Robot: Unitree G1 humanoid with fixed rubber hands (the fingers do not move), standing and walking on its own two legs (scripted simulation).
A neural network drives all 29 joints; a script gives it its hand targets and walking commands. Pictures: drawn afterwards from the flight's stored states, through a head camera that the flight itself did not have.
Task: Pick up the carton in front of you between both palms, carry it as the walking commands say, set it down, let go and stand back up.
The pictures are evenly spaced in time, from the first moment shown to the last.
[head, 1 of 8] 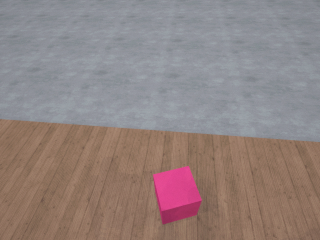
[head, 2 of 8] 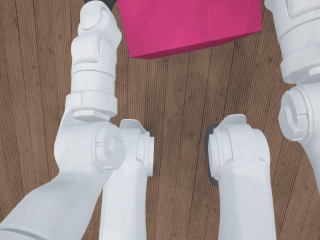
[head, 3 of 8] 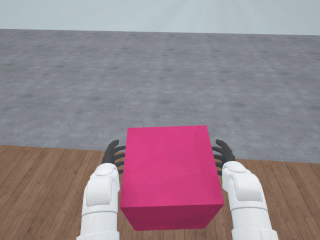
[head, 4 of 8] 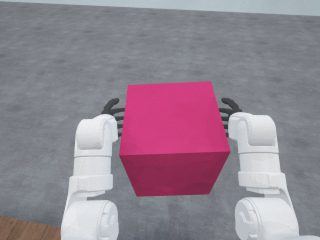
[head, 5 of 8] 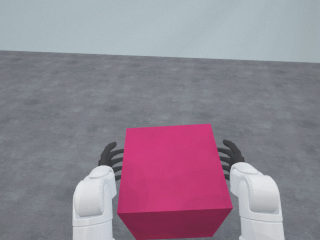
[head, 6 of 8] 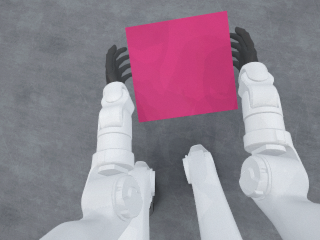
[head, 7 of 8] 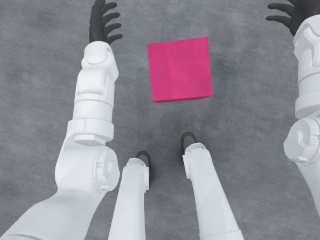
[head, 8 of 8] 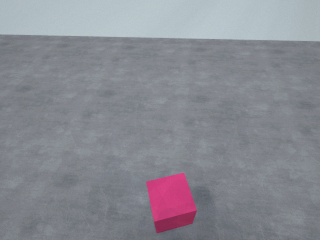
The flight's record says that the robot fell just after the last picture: no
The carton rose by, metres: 0.69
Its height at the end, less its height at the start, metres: -0.12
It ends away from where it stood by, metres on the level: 2.34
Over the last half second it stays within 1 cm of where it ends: yes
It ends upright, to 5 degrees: yes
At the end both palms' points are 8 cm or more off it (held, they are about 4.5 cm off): yes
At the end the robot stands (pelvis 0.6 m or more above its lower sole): yes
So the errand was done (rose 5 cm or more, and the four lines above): yes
